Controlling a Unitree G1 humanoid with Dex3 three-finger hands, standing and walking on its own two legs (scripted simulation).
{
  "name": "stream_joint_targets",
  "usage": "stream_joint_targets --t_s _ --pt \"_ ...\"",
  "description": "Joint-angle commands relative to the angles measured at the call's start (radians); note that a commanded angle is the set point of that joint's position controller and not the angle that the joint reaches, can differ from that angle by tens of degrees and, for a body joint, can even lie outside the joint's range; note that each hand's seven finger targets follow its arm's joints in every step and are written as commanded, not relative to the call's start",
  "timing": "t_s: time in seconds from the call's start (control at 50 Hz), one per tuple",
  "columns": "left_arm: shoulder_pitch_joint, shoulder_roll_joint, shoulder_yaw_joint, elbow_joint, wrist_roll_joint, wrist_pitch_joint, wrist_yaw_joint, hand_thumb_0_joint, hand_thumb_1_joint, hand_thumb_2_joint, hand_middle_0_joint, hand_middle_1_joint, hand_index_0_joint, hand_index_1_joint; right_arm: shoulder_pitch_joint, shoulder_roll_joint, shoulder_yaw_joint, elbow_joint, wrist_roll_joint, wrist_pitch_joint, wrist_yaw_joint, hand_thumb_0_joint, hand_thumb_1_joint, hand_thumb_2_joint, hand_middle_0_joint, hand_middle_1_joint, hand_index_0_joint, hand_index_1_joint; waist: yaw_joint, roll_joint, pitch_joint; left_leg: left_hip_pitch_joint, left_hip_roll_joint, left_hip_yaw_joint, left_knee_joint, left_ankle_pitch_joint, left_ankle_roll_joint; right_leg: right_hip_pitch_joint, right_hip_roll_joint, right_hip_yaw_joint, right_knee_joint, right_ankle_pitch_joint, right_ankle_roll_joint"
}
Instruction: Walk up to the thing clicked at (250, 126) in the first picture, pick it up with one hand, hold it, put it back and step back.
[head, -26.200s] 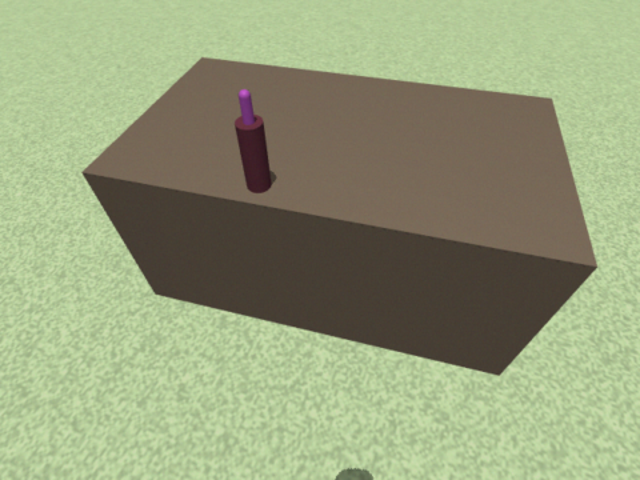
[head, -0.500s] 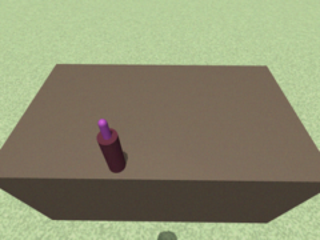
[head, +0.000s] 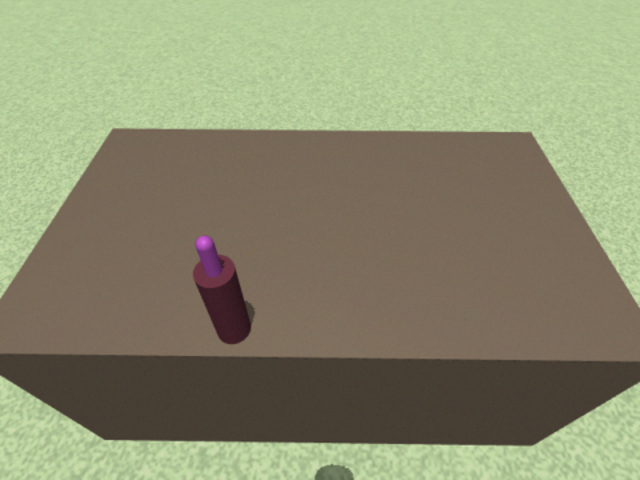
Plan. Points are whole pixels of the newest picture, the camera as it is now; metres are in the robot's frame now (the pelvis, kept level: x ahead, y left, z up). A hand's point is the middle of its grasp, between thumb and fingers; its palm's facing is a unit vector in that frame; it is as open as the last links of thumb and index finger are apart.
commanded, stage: stand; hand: left
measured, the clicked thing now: (220, 290) +0.40 +0.19 -0.05
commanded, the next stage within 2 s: step back in 0.24 s
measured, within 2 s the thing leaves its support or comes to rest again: neither
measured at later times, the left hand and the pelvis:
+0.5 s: hand out of the picture +0.05 +0.26 -0.17, palm faces -0.01 -0.91 -0.42, open 7.3 cm; pelvis -0.04 -0.03 -0.03, yaw +0 degrees
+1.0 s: hand out of the picture -0.04 +0.26 -0.18, palm faces +0.05 -0.93 -0.37, open 7.4 cm; pelvis -0.14 -0.01 -0.02, yaw +2 degrees
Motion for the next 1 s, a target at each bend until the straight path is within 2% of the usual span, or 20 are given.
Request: stream_joint_targets --t_s 0.0,0.2,0.22,0.26,0.36,0.4,0.44,0.46,0.48,0.5,0.52,0.58,0.7,0.76,0.8,0.82,0.84,0.86,0.92,0.98 --pt "-0.040 0.211 0.035 -0.064 0.000 -0.021 0.011 0.000 0.900 0.900 -0.200 -0.300 -0.200 -0.300 -0.044 -0.211 -0.040 -0.064 0.000 -0.023 -0.017 0.000 -0.900 -0.900 0.200 0.300 0.200 0.300 -0.002 0.009 -0.050 0.049 0.127 -0.108 -0.051 0.103 0.011 -0.062 -0.107 0.084 -0.056 0.102 -0.037" --pt "-0.022 0.208 0.029 -0.063 -0.001 -0.022 0.011 0.000 0.900 0.900 -0.200 -0.300 -0.200 -0.300 -0.038 -0.213 -0.038 -0.062 0.002 -0.022 -0.017 0.000 -0.900 -0.900 0.200 0.300 0.200 0.300 0.003 0.004 -0.061 0.057 0.130 -0.106 -0.039 0.122 0.013 -0.054 -0.108 0.086 -0.058 0.122 -0.035" --pt "-0.046 0.289 0.072 -0.097 -0.019 -0.008 0.015 0.000 0.900 0.900 -0.200 -0.300 -0.200 -0.300 -0.060 -0.269 -0.061 -0.082 0.007 -0.005 -0.015 0.000 -0.900 -0.900 0.200 0.300 0.200 0.300 -0.002 0.001 0.044 -0.012 0.118 -0.128 0.048 0.296 0.032 -0.139 -0.080 0.092 0.052 0.305 -0.043" --pt "-0.023 0.260 0.073 -0.128 -0.024 0.001 0.021 0.000 0.900 0.900 -0.200 -0.300 -0.200 -0.300 -0.029 -0.268 -0.069 -0.108 0.020 0.005 -0.016 0.000 -0.900 -0.900 0.200 0.300 0.200 0.300 -0.009 0.033 -0.058 0.012 0.147 -0.123 0.087 0.421 0.070 -0.101 -0.057 0.056 0.151 0.315 -0.054" --pt "0.048 0.219 0.077 -0.180 -0.011 0.035 0.017 0.000 0.900 0.900 -0.200 -0.300 -0.200 -0.300 -0.077 -0.315 -0.105 -0.201 0.015 0.027 -0.022 0.000 -0.900 -0.900 0.200 0.300 0.200 0.300 0.008 0.193 -0.155 -0.059 0.286 -0.220 0.089 0.391 0.219 -0.136 0.026 0.015 0.466 -0.089 -0.068" --pt "0.111 0.223 0.085 -0.184 -0.007 0.041 0.015 0.000 0.900 0.900 -0.200 -0.300 -0.200 -0.300 -0.119 -0.306 -0.108 -0.241 0.009 0.037 -0.023 0.000 -0.900 -0.900 0.200 0.300 0.200 0.300 0.041 0.198 -0.153 -0.137 0.296 -0.206 0.139 0.326 0.232 -0.127 0.025 0.033 0.500 -0.195 -0.086" --pt "0.123 0.229 0.094 -0.195 -0.002 0.034 0.013 0.000 0.900 0.900 -0.200 -0.300 -0.200 -0.300 -0.127 -0.276 -0.103 -0.262 0.012 0.051 -0.021 0.000 -0.900 -0.900 0.200 0.300 0.200 0.300 0.055 0.094 -0.133 -0.160 0.187 -0.139 0.305 0.223 0.157 -0.135 -0.026 0.084 0.295 0.068 -0.096" --pt "0.100 0.286 0.108 -0.216 0.009 0.024 0.014 0.000 0.900 0.900 -0.200 -0.300 -0.200 -0.300 -0.124 -0.238 -0.094 -0.279 0.021 0.056 -0.018 0.000 -0.900 -0.900 0.200 0.300 0.200 0.300 0.049 -0.069 -0.085 -0.226 0.046 -0.077 0.471 0.053 0.076 -0.164 -0.157 0.255 0.132 0.250 -0.143" --pt "0.063 0.352 0.124 -0.242 0.016 0.017 0.014 0.000 0.900 0.900 -0.200 -0.300 -0.200 -0.300 -0.130 -0.188 -0.079 -0.298 0.021 0.064 -0.019 0.000 -0.900 -0.900 0.200 0.300 0.200 0.300 0.046 -0.200 -0.017 -0.331 -0.126 -0.091 0.654 -0.399 0.033 -0.182 -0.290 0.419 0.040 0.426 -0.225" --pt "0.018 0.388 0.130 -0.274 0.026 0.013 0.020 0.000 0.900 0.900 -0.200 -0.300 -0.200 -0.300 -0.081 -0.186 -0.082 -0.290 0.012 0.071 -0.029 0.000 -0.900 -0.900 0.200 0.300 0.200 0.300 0.036 -0.206 -0.015 -0.346 -0.120 -0.184 0.815 -0.523 0.025 -0.243 -0.383 0.484 0.054 0.548 -0.331" --pt "-0.025 0.370 0.127 -0.295 0.018 0.012 0.026 0.000 0.900 0.900 -0.200 -0.300 -0.200 -0.300 -0.048 -0.217 -0.088 -0.278 0.015 0.075 -0.030 0.000 -0.900 -0.900 0.200 0.300 0.200 0.300 0.019 -0.160 -0.029 -0.321 -0.103 -0.237 0.913 -0.489 0.025 -0.276 -0.370 0.467 0.072 0.524 -0.339" --pt "-0.112 0.300 0.114 -0.331 0.027 0.012 0.034 0.000 0.900 0.900 -0.200 -0.300 -0.200 -0.300 0.030 -0.266 -0.103 -0.258 0.033 0.063 -0.030 0.000 -0.900 -0.900 0.200 0.300 0.200 0.300 -0.020 -0.105 -0.081 -0.344 -0.110 -0.202 0.956 -0.352 0.000 -0.155 -0.220 0.252 0.169 0.494 -0.254" --pt "0.049 0.287 0.125 -0.342 0.016 0.027 0.044 0.000 0.900 0.900 -0.200 -0.300 -0.200 -0.300 -0.024 -0.239 -0.075 -0.310 0.004 0.044 -0.038 0.000 -0.900 -0.900 0.200 0.300 0.200 0.300 0.077 -0.167 -0.103 -0.378 -0.051 -0.138 0.573 -0.385 -0.014 0.080 -0.253 0.260 0.242 0.595 -0.262" --pt "-0.009 0.308 0.128 -0.377 0.009 0.034 0.036 0.000 0.900 0.900 -0.200 -0.300 -0.200 -0.300 0.064 -0.237 -0.084 -0.288 -0.007 0.038 -0.029 0.000 -0.900 -0.900 0.200 0.300 0.200 0.300 0.026 -0.203 -0.125 -0.215 -0.033 -0.067 0.363 -0.313 0.011 -0.010 -0.232 0.228 0.267 0.525 -0.223" --pt "-0.032 0.305 0.120 -0.390 0.000 0.041 0.029 0.000 0.900 0.900 -0.200 -0.300 -0.200 -0.300 0.118 -0.236 -0.097 -0.267 -0.013 0.031 -0.023 0.000 -0.900 -0.900 0.200 0.300 0.200 0.300 -0.015 -0.144 -0.134 -0.077 -0.033 -0.031 0.131 -0.059 0.029 -0.097 -0.187 0.183 0.320 0.395 -0.166" --pt "-0.023 0.265 0.107 -0.399 -0.003 0.044 0.025 0.000 0.900 0.900 -0.200 -0.300 -0.200 -0.300 0.104 -0.277 -0.110 -0.275 -0.026 0.027 -0.024 0.000 -0.900 -0.900 0.200 0.300 0.200 0.300 -0.011 -0.032 -0.132 -0.017 0.077 -0.178 0.102 0.091 0.059 -0.207 -0.124 0.153 0.387 0.221 -0.114" --pt "-0.013 0.215 0.099 -0.413 -0.011 0.042 0.025 0.000 0.900 0.900 -0.200 -0.300 -0.200 -0.300 0.069 -0.367 -0.127 -0.297 -0.030 0.025 -0.018 0.000 -0.900 -0.900 0.200 0.300 0.200 0.300 -0.006 0.213 -0.136 0.045 0.286 -0.450 0.059 0.253 0.168 -0.384 0.071 0.046 0.550 -0.157 -0.053" --pt "-0.088 0.239 0.117 -0.408 0.000 0.045 0.041 0.000 0.900 0.900 -0.200 -0.300 -0.200 -0.300 0.071 -0.422 -0.138 -0.305 -0.019 0.024 -0.014 0.000 -0.900 -0.900 0.200 0.300 0.200 0.300 -0.066 0.278 -0.123 -0.051 0.394 -0.548 0.038 0.378 0.301 -0.382 0.145 0.125 0.757 -0.494 -0.035" --pt "-0.008 0.226 0.118 -0.354 -0.014 0.047 0.043 0.000 0.900 0.900 -0.200 -0.300 -0.200 -0.300 -0.053 -0.291 -0.099 -0.331 -0.019 0.023 -0.031 0.000 -0.900 -0.900 0.200 0.300 0.200 0.300 0.029 0.125 -0.062 -0.035 0.254 -0.296 0.115 0.452 0.233 -0.459 0.144 0.218 0.971 -0.369 -0.042" --pt "0.048 0.223 0.123 -0.343 -0.007 0.041 0.033 0.000 0.900 0.900 -0.200 -0.300 -0.200 -0.300 -0.040 -0.262 -0.095 -0.347 -0.016 0.025 -0.036 0.000 -0.900 -0.900 0.200 0.300 0.200 0.300 0.027 0.153 -0.052 0.007 0.228 -0.245 0.140 0.432 0.236 -0.444 0.124 0.176 0.923 -0.319 -0.009"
